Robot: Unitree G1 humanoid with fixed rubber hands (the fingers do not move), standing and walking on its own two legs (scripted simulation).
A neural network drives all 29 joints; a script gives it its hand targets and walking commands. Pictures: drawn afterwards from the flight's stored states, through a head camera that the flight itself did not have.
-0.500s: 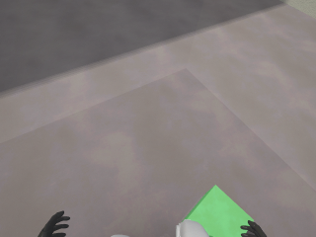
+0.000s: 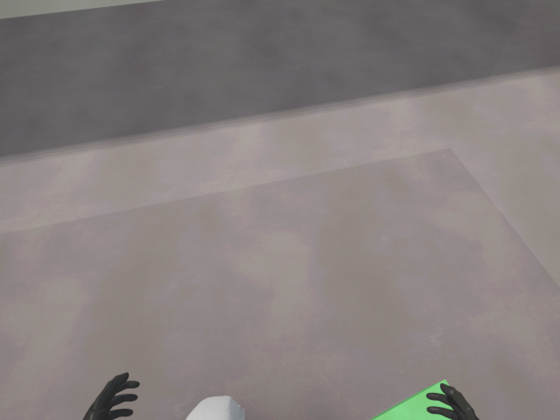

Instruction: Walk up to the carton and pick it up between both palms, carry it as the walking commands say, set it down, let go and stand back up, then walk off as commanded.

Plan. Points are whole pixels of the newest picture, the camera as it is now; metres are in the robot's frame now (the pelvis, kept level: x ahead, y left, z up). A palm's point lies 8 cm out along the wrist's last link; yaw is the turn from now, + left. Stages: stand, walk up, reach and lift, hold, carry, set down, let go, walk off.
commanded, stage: walk off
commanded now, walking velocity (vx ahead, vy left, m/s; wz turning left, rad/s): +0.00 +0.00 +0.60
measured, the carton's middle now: out of the picture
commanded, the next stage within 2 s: stand in 0.26 s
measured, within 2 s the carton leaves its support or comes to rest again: neither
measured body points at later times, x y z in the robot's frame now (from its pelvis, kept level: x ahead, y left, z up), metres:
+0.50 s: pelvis +0.00 +0.02 +0.00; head +0.03 +0.02 +0.45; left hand +0.07 +0.30 -0.12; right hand +0.15 -0.23 -0.12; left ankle -0.01 +0.12 -0.74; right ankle +0.03 -0.11 -0.72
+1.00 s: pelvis -0.01 +0.01 +0.00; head +0.00 +0.02 +0.45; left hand +0.00 +0.27 -0.14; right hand +0.13 -0.22 -0.13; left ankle -0.05 +0.12 -0.74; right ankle +0.03 -0.10 -0.74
